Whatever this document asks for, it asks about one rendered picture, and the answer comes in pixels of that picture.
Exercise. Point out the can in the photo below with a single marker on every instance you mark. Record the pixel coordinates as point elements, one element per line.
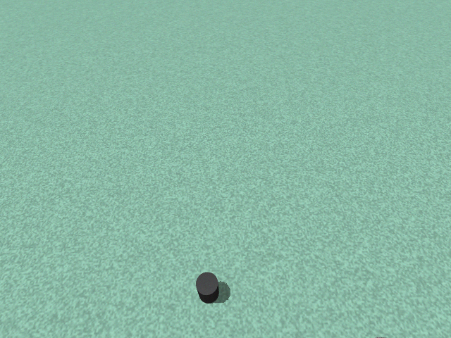
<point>207,287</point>

